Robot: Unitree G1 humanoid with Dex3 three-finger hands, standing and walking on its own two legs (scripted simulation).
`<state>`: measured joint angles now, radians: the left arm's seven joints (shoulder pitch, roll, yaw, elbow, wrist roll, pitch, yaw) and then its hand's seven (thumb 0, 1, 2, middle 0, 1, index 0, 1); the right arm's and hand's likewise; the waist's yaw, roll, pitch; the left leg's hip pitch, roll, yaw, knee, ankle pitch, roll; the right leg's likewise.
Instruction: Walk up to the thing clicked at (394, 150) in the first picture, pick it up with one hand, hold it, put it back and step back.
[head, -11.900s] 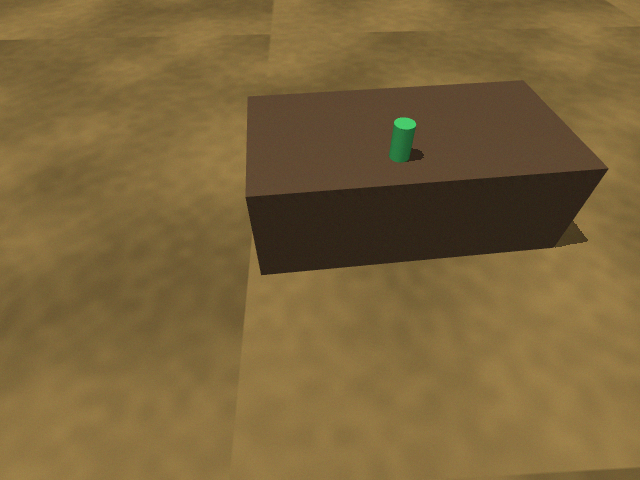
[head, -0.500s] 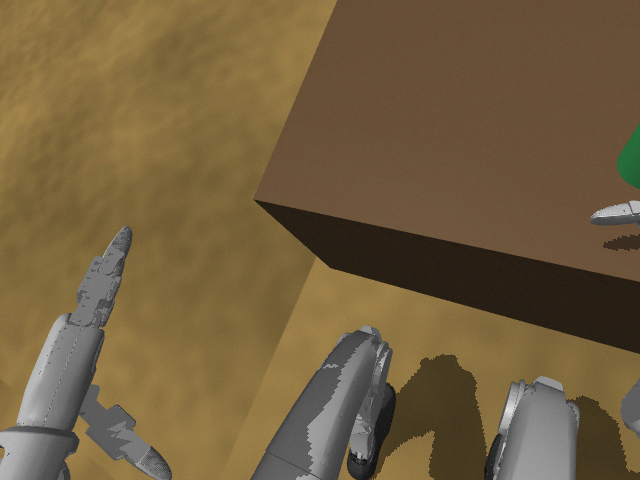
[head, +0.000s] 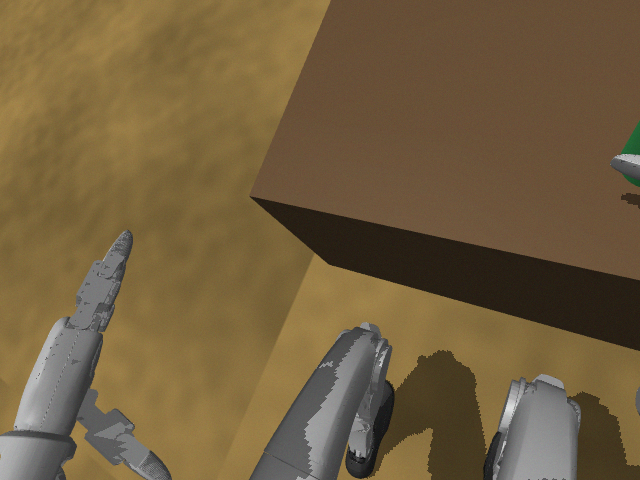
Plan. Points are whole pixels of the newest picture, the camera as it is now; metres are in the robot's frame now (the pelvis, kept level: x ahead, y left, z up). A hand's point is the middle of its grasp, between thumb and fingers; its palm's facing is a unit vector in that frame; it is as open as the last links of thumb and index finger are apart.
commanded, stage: close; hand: right
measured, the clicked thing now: out of the picture +0.55 -0.20 -0.04
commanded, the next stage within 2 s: settle in 0.06 s
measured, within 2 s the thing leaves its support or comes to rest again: leaves its support in 0.50 s
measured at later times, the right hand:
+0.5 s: hand out of the picture +0.53 -0.20 -0.03, palm faces +0.14 +0.99 +0.00, open 10.2 cm
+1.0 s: hand out of the picture +0.53 -0.21 +0.03, palm faces +0.16 +0.99 +0.00, open 10.2 cm
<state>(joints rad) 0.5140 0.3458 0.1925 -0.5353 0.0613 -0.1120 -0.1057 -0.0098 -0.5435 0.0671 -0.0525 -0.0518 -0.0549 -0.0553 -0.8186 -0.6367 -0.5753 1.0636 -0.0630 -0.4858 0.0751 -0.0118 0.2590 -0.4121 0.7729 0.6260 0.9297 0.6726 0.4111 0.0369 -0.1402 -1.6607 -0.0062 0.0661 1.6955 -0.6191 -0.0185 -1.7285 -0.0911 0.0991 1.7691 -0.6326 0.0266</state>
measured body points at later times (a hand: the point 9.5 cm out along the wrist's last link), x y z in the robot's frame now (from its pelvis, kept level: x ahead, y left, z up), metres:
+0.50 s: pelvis +0.00 +0.00 +0.02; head +0.20 -0.08 +0.41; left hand +0.18 +0.25 +0.16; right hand +0.52 -0.25 -0.03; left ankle +0.07 +0.13 -0.50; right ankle +0.06 -0.13 -0.50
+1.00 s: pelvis +0.01 +0.00 +0.06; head +0.19 -0.08 +0.46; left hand +0.18 +0.26 +0.16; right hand +0.52 -0.26 +0.03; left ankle +0.07 +0.13 -0.50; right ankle +0.06 -0.13 -0.50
